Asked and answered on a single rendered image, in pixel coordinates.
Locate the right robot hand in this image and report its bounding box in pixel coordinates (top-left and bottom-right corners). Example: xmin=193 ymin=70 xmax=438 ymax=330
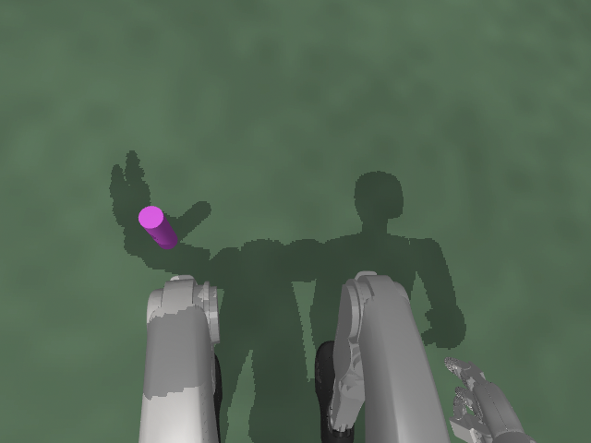
xmin=444 ymin=357 xmax=525 ymax=443

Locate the can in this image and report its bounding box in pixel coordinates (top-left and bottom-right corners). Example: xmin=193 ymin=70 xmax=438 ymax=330
xmin=139 ymin=206 xmax=177 ymax=249

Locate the right robot foot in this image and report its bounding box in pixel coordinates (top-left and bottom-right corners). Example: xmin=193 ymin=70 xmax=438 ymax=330
xmin=315 ymin=341 xmax=354 ymax=443

